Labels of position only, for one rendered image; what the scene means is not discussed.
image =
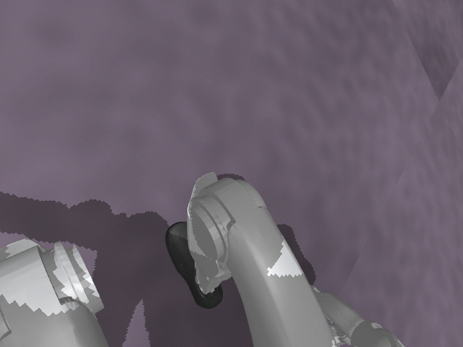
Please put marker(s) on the right robot arm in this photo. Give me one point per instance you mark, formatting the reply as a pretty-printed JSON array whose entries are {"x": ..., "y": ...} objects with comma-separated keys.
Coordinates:
[{"x": 370, "y": 334}]

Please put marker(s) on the right robot foot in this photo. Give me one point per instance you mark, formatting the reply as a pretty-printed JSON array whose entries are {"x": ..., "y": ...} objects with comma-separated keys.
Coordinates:
[{"x": 177, "y": 246}]

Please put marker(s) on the right robot hand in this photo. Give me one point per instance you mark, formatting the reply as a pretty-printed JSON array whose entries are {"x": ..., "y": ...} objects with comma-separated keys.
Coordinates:
[{"x": 344, "y": 319}]

